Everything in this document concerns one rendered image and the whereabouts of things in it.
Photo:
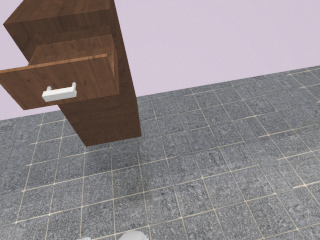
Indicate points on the cabinet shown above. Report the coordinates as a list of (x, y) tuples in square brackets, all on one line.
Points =
[(42, 22)]

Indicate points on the handle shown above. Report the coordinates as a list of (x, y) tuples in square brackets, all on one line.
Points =
[(58, 94)]

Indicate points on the robot left thigh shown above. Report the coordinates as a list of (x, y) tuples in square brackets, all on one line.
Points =
[(134, 235)]

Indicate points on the drawer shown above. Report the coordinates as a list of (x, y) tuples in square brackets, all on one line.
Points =
[(91, 63)]

